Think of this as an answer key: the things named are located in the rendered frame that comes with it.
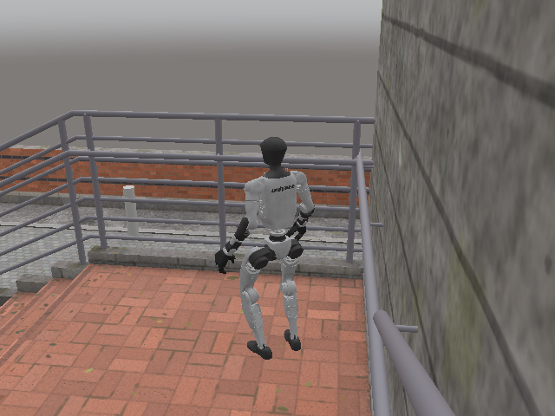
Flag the stairs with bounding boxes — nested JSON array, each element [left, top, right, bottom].
[[0, 278, 74, 355]]

